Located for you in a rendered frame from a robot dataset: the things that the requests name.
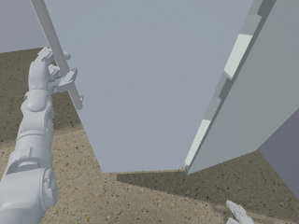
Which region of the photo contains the fridge door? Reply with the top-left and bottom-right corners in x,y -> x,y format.
29,0 -> 253,173

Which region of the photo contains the right robot hand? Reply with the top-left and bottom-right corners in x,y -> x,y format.
226,201 -> 255,224

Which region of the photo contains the left robot forearm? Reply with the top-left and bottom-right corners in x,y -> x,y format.
0,89 -> 55,186

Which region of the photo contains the handle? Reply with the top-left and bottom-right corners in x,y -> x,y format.
31,0 -> 84,110

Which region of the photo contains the robot left upper arm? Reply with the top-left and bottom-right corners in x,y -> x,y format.
0,167 -> 59,224

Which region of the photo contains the left robot hand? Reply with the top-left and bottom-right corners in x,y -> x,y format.
28,47 -> 78,95

